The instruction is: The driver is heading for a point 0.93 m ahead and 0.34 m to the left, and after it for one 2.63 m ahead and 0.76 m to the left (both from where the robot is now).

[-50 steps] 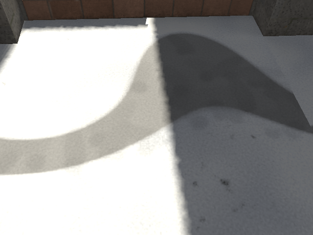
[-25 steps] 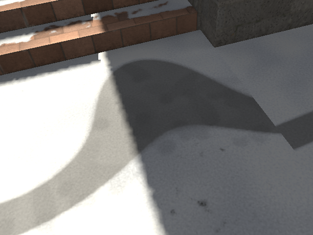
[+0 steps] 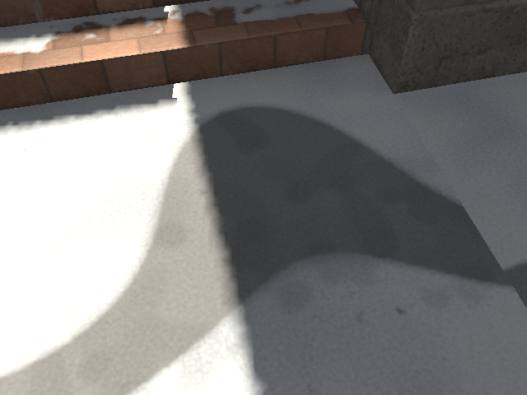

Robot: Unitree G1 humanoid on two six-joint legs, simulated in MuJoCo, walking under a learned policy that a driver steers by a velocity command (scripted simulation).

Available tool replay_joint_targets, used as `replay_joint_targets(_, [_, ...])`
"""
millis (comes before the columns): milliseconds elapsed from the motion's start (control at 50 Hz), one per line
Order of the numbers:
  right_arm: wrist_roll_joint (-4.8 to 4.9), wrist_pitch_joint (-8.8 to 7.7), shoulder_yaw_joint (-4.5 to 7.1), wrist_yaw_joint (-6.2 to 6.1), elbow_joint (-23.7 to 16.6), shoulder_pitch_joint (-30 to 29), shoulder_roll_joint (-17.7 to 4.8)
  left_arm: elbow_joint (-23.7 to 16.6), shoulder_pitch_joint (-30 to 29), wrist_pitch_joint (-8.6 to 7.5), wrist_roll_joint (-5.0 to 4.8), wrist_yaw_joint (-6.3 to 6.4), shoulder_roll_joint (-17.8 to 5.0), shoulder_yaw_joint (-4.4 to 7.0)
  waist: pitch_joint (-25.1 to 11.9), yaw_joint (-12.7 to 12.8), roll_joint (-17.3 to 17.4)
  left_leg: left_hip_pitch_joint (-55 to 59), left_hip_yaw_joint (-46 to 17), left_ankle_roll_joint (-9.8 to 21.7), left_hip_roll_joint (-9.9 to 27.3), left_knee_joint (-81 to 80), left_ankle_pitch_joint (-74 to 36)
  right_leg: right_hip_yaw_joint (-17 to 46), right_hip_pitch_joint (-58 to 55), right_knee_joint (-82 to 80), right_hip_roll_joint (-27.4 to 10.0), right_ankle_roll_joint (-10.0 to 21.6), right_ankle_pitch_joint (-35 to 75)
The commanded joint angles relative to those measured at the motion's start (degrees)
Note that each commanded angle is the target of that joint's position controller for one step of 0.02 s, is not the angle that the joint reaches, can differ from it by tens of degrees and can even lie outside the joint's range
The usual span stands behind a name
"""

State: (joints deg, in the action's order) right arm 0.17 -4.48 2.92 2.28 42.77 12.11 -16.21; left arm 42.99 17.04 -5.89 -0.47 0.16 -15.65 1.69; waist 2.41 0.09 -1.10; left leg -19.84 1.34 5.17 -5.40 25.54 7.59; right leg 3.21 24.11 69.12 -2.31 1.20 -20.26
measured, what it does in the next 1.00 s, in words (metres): walks ahead, turning left: right foot, then left foot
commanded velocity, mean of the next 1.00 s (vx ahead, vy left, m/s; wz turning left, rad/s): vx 0.50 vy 0.00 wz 0.53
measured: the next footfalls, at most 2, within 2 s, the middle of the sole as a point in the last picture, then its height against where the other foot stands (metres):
right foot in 0.34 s outside the picture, level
left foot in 0.86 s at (187, 365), level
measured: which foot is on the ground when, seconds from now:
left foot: down 0.00-0.34, up 0.36-0.84, down 0.86-1.00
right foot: up 0.00-0.32, down 0.34-0.86, up 0.88-1.00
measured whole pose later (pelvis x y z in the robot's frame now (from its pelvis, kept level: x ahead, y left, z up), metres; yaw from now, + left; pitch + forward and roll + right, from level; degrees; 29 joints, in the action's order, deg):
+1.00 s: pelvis +0.49 +0.12 +0.00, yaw +35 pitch +1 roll -1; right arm 0.7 -2.3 3.8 2.1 36.3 13.4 -16.9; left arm 42.3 12.4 -6.5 -0.2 0.1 -17.7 2.8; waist 3.7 0.4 -1.1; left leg -20.5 -0.5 5.5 -5.3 29.3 10.1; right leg 2.3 26.1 68.1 -4.3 -0.6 -20.9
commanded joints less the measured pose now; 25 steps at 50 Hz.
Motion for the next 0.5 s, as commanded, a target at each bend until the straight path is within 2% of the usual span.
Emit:
replay_joint_targets(20, [0.10, -1.04, 1.74, -0.55, -4.24, -0.09, -6.23, -4.40, 2.79, -0.47, 0.87, 0.42, -5.60, 1.86, -4.88, 1.96, 3.52, 8.90, -21.40, 12.53, 15.46, -15.01, -7.49, 2.23, 9.45, -2.99, -4.45, -1.31, 3.54])
replay_joint_targets(60, [0.62, -1.33, 2.00, -0.97, -3.72, 0.87, -7.11, -5.83, -0.02, 0.37, 1.57, 0.87, -4.87, 1.65, -2.65, 1.87, 3.88, 4.30, -18.16, 12.65, 14.37, -16.45, -8.10, 1.12, 9.96, -8.64, -4.47, -3.06, 6.11])
replay_joint_targets(100, [0.69, -1.16, 2.33, -1.57, -3.38, 2.53, -8.16, -7.59, -5.21, 0.34, 1.69, 1.05, -4.16, 1.29, -1.08, 0.34, 3.80, 2.44, -16.08, 11.46, 12.81, -16.70, -7.69, 0.58, 10.55, -16.55, -3.81, -4.08, 13.15])
replay_joint_targets(160, [1.29, -0.32, 2.63, -2.26, -2.74, 5.60, -9.21, -9.14, -12.59, -0.45, 1.19, 0.46, -2.81, 0.70, -1.02, -2.78, 4.39, 2.05, -14.20, 8.57, 10.52, -14.40, -5.04, -0.06, 6.49, -30.40, -0.89, -4.60, 23.48])
replay_joint_targets(220, [1.76, 0.52, 2.75, -2.59, -2.04, 8.95, -9.73, -10.40, -17.15, -1.13, 0.16, -0.42, -3.96, 1.03, -1.74, -4.60, 5.35, 5.31, -17.87, 7.89, 12.04, -11.13, -1.51, 0.52, 3.86, -36.51, 1.15, -4.80, 24.51])
replay_joint_targets(280, [1.64, 1.23, 2.81, -2.89, -2.25, 9.07, -9.58, -10.88, -16.52, -1.82, -0.20, -0.93, -6.60, 2.27, -2.77, -3.03, 7.06, 10.19, -23.59, 6.12, 13.85, -5.78, 0.74, 1.71, 0.40, -41.06, 1.83, -3.15, 18.26])
replay_joint_targets(300, [1.55, 1.50, 2.78, -2.93, -2.55, 8.20, -9.27, -10.32, -13.86, -2.06, -0.27, -0.91, -7.10, 2.73, -3.44, -1.24, 7.82, 10.30, -24.35, 5.23, 13.42, -3.29, 0.16, 1.03, -3.33, -42.89, 2.00, -2.04, 16.66])
replay_joint_targets(320, [1.31, 1.59, 2.27, -2.86, -2.91, 7.85, -7.61, -9.20, -9.02, -2.26, -0.04, -0.60, -8.29, 3.54, -5.78, 1.28, 7.70, 8.90, -23.39, 3.60, 11.00, 1.61, -1.50, 0.59, -10.89, -45.03, 1.32, -0.30, 15.98])
replay_joint_targets(340, [0.59, 1.35, 0.99, -2.59, -4.07, 7.20, -4.14, -8.55, -0.90, -2.45, 0.92, -0.05, -11.16, 4.48, -12.80, 5.12, 3.66, 3.53, -19.50, 1.37, 7.73, 15.52, 1.92, 7.62, -24.02, -44.20, -6.90, 3.54, 13.85])
replay_joint_targets(360, [1.52, 0.67, -0.35, -2.60, -5.81, 13.69, -0.03, -7.00, 5.31, -1.62, 1.91, 0.14, -16.20, 5.85, -20.93, 3.74, -12.78, -16.03, -10.54, -2.58, -0.18, 34.44, 20.27, 29.96, -44.08, -46.54, -20.22, 12.34, 5.22])
replay_joint_targets(380, [2.43, 0.48, 0.31, -2.71, -5.78, 14.42, -4.49, -6.35, 6.60, -1.21, 1.06, -0.40, -12.62, 5.27, -20.05, 4.03, -15.43, -25.47, -10.78, -3.44, 3.17, 45.09, 25.95, 41.63, -44.03, -50.50, -23.35, 14.01, -5.85])
replay_joint_targets(400, [2.44, 0.90, 1.49, -2.75, -5.70, 9.83, -8.49, -6.91, 4.22, -0.99, 0.79, -0.29, -8.51, 4.15, -12.69, 5.08, -8.58, -27.82, -11.32, -3.82, 5.53, 49.13, 20.57, 33.87, -37.80, -51.42, -20.88, 11.67, -6.73])
replay_joint_targets(420, [1.74, 1.31, 1.67, -2.77, -6.35, 6.38, -8.46, -7.12, 1.37, -0.66, 0.93, -0.26, -6.96, 3.53, -8.31, 4.39, -4.52, -26.69, -9.56, -4.28, 7.37, 49.09, 16.02, 25.49, -31.25, -51.94, -18.21, 9.98, -0.32])
replay_joint_targets(440, [1.20, 1.54, 1.81, -2.56, -7.02, 4.53, -7.79, -6.77, -1.05, -0.44, 0.97, -0.32, -5.54, 3.02, -4.94, 3.19, -3.69, -25.38, -9.21, -4.66, 8.75, 46.69, 12.88, 19.70, -25.68, -53.53, -15.53, 9.31, 5.41])
replay_joint_targets(460, [1.31, 1.93, 2.00, -2.19, -7.38, 4.17, -6.95, -6.44, -2.53, -0.45, 1.18, -0.28, -4.76, 2.71, -3.08, 1.82, -5.15, -23.19, -8.92, -4.81, 10.23, 44.81, 10.95, 15.07, -21.61, -55.23, -13.68, 8.59, 8.84])
replay_joint_targets(500, [1.60, 2.78, 1.70, -1.77, -7.55, 4.39, -4.66, -5.49, -3.35, -0.90, 1.00, -0.37, -4.95, 2.95, -1.87, 0.79, -6.12, -20.53, -7.25, -5.27, 10.90, 43.03, 8.85, 8.98, -17.50, -57.95, -12.15, 8.72, 13.49])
